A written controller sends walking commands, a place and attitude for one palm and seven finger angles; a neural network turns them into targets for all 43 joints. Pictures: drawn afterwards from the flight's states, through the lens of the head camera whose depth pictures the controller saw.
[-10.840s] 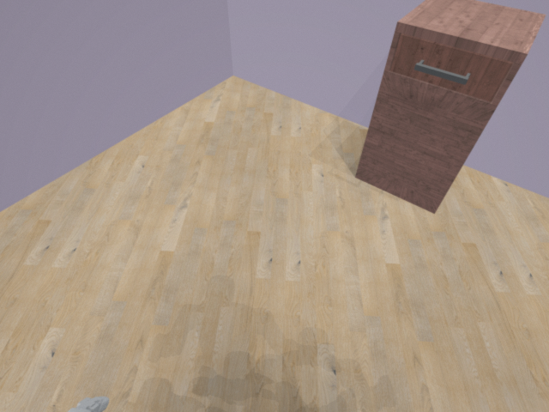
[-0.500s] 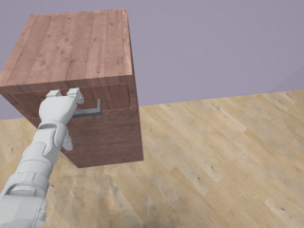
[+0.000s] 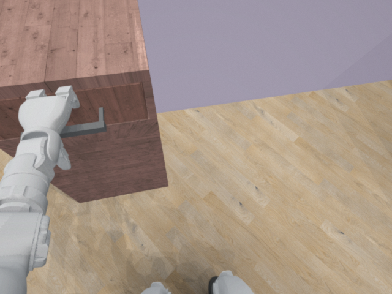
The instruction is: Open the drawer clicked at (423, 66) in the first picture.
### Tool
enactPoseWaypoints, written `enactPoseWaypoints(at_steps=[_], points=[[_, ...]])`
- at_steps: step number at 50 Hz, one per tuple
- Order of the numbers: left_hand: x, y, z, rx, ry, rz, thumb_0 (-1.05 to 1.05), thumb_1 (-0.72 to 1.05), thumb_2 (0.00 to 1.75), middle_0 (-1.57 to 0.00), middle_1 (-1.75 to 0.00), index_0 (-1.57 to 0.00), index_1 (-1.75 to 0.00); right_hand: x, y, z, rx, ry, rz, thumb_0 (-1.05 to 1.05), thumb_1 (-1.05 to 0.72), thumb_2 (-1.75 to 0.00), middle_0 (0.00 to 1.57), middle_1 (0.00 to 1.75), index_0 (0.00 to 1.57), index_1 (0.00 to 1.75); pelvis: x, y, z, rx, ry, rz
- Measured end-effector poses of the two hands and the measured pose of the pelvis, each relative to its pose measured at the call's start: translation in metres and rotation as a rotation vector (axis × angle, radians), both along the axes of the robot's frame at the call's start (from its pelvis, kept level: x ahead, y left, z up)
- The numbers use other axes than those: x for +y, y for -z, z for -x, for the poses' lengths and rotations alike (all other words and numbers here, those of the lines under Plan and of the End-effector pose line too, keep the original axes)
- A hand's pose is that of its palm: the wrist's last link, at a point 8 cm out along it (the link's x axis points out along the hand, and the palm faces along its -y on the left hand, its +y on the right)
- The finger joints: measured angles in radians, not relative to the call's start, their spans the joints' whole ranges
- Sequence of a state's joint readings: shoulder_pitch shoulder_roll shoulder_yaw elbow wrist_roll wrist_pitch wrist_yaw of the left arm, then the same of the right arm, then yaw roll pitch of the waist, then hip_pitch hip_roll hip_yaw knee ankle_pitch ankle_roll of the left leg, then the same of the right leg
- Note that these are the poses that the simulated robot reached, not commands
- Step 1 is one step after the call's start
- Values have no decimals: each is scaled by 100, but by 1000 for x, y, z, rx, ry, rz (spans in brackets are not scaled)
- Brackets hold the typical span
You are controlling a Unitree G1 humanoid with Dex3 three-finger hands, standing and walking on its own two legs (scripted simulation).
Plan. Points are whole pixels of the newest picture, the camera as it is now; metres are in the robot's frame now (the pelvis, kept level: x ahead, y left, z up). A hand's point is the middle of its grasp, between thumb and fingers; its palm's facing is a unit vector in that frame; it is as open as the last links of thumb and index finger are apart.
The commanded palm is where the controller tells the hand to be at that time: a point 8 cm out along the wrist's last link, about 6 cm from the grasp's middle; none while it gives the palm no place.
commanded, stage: move the hooked fingers above the handle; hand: left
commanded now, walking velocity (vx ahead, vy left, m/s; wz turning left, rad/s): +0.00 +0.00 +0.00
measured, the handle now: (65, 124) +0.51 +0.29 -0.05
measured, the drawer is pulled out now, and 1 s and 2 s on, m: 0.00 0.00 0.00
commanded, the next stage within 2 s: lower the fingers behind the handle in 0.70 s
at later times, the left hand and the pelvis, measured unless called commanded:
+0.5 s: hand (55, 130) +0.46 +0.28 +0.00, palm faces -0.09 -0.05 -0.99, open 13.9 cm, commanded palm +0.45 +0.27 +0.06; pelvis +0.00 +0.01 +0.00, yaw +0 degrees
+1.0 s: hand (59, 133) +0.46 +0.28 -0.01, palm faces -0.11 -0.06 -0.99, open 13.9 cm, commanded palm +0.45 +0.27 +0.05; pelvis +0.00 +0.00 +0.00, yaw +0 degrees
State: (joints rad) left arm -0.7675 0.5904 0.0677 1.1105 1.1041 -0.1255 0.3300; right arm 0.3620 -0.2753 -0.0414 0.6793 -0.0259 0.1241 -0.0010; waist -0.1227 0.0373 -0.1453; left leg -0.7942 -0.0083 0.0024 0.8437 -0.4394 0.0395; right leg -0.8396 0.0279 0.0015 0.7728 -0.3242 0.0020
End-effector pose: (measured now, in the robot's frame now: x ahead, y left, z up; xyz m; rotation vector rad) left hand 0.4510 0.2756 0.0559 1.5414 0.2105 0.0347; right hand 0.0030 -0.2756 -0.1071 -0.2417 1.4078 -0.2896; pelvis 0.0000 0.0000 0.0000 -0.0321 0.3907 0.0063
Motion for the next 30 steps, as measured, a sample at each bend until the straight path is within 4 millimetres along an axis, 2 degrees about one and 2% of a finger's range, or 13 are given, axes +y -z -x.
enactPoseWaypoints(at_steps=[5, 10, 30], points=[[4, 4, -2, -13, 18, 5, 0, -49, 30, -32, -120, -32, -120, 4, 2, 12, 48, 5, 2, 1, -91, -90, 20, 30, 20, 30, 2, 3, 0, 18, -2, 5], [4, 4, -2, -20, 21, 9, 0, -49, 30, -33, -120, -32, -120, 8, 4, 15, 61, 5, -5, 1, -91, -90, 20, 30, 21, 30, 4, 4, 1, 19, -6, 9], [6, -3, 11, -36, 25, 26, 0, -49, 30, -32, -120, -31, -120, 12, 2, -15, -25, -23, -15, 1, -91, -90, 20, 30, 21, 30, 8, 0, 0, -8, -7, 13]])
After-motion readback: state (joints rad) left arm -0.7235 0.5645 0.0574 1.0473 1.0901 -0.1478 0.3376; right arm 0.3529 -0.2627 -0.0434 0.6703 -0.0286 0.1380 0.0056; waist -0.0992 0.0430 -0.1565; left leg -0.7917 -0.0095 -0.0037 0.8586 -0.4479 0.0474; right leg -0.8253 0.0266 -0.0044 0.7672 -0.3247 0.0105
